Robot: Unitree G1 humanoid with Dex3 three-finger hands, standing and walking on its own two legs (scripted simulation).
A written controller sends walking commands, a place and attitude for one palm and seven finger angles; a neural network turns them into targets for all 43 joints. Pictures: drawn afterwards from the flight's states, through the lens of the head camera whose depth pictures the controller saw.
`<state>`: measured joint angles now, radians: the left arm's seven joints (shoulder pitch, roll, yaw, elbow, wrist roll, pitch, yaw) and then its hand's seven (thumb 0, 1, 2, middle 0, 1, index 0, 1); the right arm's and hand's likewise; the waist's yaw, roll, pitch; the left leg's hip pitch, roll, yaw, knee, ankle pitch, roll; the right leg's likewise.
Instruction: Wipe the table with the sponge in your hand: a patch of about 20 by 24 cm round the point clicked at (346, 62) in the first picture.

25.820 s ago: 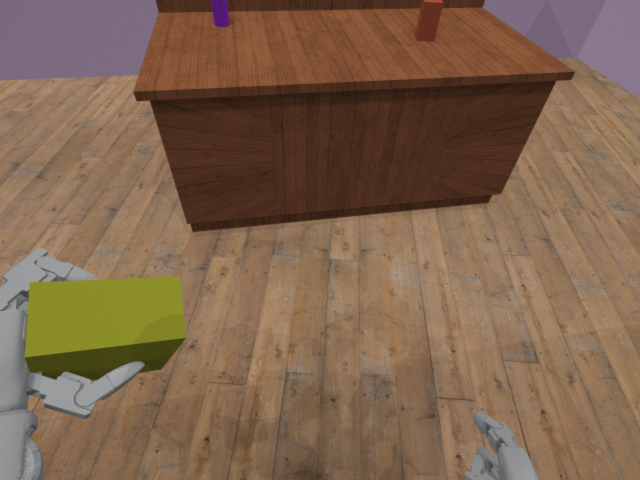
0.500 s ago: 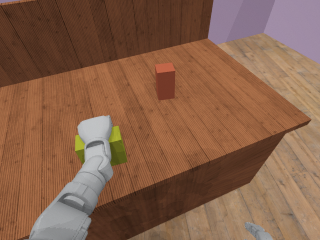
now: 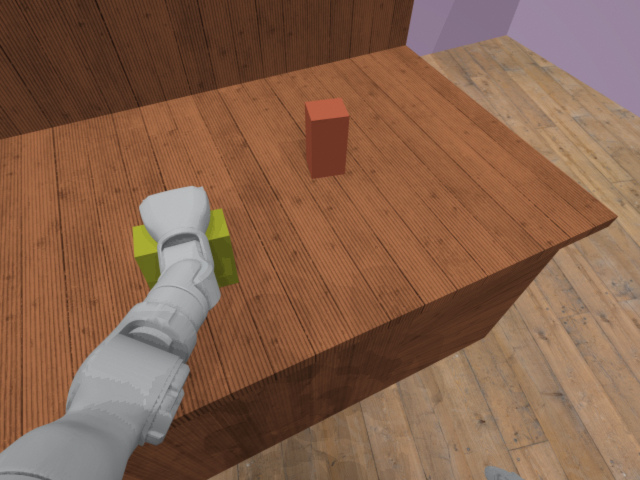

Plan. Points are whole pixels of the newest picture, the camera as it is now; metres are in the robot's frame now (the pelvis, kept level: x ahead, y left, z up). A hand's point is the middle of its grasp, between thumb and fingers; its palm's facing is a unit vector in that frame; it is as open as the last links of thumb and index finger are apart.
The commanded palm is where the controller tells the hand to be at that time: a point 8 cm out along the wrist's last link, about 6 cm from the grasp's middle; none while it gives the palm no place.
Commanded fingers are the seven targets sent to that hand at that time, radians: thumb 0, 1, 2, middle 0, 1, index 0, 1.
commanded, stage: wipe forward along the third lane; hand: left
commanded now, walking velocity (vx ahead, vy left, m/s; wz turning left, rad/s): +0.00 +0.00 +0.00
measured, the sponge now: (191, 264) +0.43 +0.20 -0.03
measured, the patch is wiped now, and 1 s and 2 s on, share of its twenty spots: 0.95 0.95 0.95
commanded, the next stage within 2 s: wipe back along the third lane in 0.34 s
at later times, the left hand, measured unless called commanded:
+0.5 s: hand (179, 215) +0.49 +0.22 +0.03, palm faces -0.10 -0.03 -0.99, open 10.1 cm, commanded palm +0.45 +0.21 +0.07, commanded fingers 0.00 0.10 1.30 -1.20 -1.60 -1.20 -1.60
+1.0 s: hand (178, 238) +0.44 +0.21 +0.02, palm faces -0.06 -0.04 -1.00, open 10.1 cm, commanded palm +0.40 +0.19 +0.07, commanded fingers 0.00 0.10 1.30 -1.20 -1.60 -1.20 -1.60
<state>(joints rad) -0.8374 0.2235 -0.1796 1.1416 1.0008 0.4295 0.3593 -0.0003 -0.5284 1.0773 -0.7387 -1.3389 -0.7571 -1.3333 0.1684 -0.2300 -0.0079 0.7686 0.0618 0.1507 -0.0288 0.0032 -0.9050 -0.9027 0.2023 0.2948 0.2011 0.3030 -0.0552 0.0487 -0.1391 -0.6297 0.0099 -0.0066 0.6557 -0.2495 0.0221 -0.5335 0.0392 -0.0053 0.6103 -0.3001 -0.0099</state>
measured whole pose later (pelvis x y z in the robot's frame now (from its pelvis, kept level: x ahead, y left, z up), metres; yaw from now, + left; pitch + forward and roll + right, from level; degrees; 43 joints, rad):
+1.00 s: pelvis +0.03 +0.01 +0.00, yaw +0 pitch +12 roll -2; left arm -0.73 0.18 -0.24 1.01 0.98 0.48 0.36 -0.01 -0.48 1.06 -0.69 -1.38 -0.69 -1.40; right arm 0.13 -0.21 -0.01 0.72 0.06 0.19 0.01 0.00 -0.91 -0.90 0.20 0.29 0.20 0.30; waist -0.01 0.04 -0.16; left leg -0.57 0.00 0.00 0.65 -0.29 0.04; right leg -0.45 0.03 0.00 0.55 -0.32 0.01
